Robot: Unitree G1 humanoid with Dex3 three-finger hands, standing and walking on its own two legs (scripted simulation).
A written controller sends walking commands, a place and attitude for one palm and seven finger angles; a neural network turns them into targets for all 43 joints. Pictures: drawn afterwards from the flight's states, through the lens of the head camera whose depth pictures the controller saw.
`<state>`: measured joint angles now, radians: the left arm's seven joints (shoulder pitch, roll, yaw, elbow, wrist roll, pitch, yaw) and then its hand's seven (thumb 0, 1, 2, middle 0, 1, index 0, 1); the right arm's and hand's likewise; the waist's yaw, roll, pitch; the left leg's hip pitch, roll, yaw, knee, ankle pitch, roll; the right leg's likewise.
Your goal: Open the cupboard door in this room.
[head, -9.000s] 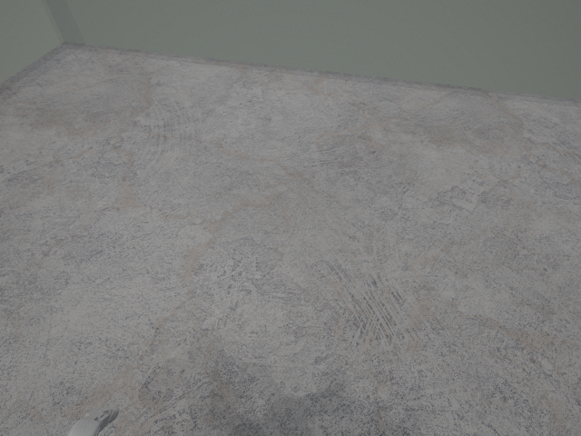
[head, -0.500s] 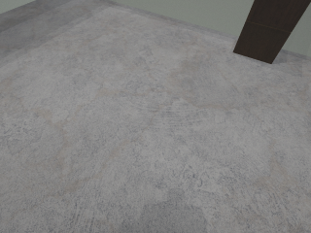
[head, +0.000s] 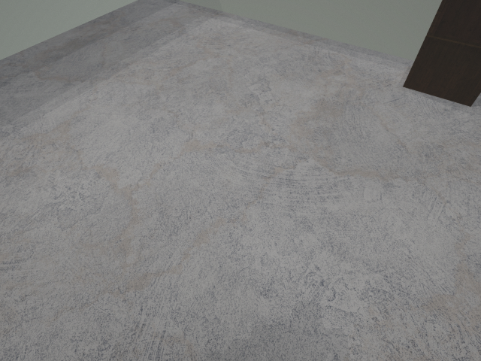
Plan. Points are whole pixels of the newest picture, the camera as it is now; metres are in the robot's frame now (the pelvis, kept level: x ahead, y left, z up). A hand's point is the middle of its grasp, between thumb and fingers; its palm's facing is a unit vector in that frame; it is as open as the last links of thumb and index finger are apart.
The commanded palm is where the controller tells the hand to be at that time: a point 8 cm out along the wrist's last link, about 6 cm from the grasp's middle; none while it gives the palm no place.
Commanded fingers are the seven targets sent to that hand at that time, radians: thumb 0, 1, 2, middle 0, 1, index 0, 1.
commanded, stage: stand and wait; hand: left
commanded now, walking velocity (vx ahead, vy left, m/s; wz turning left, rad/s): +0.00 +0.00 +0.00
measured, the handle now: out of the picture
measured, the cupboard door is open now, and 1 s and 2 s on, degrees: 0 0 0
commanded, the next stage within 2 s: turn or walk to find it in 0.12 s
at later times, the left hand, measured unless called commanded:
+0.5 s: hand out of the picture -0.02 +0.21 -0.17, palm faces +0.04 -0.98 -0.21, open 7.4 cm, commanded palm none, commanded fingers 0.00 0.90 0.90 -0.20 -0.30 -0.20 -0.30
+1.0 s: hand out of the picture -0.01 +0.22 -0.17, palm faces +0.00 -0.97 -0.24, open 7.4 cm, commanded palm none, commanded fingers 0.00 0.90 0.90 -0.20 -0.30 -0.20 -0.30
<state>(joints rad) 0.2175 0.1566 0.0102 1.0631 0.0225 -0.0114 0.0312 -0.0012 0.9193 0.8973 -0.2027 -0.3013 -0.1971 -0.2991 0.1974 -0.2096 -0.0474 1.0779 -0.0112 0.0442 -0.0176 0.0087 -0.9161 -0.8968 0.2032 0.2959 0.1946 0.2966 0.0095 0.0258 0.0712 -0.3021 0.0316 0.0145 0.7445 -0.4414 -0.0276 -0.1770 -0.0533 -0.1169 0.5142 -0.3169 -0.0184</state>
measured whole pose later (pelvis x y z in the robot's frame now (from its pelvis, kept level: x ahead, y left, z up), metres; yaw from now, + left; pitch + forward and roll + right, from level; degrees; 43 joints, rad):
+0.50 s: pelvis -0.01 +0.03 +0.00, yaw +0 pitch -2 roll +0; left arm 0.27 0.18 0.00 1.14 0.01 0.00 0.03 0.00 0.91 0.90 -0.20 -0.30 -0.19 -0.30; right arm 0.20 -0.18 -0.02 1.11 -0.01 0.00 -0.02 0.01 -0.94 -0.90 0.21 0.30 0.20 0.30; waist 0.02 0.00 0.05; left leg -0.18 0.01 0.05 0.45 -0.24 0.01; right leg -0.15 -0.08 -0.12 0.45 -0.26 0.03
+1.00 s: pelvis -0.02 +0.02 +0.01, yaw -1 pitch -2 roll +0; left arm 0.23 0.22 0.01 1.14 0.01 -0.01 0.02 0.00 0.91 0.90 -0.20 -0.30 -0.20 -0.30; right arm 0.25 -0.21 -0.02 1.15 -0.01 -0.01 -0.01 0.01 -0.91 -0.90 0.21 0.30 0.20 0.30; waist 0.00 0.00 0.06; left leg -0.15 0.03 0.06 0.39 -0.19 0.00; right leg -0.13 -0.05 -0.10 0.39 -0.21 0.01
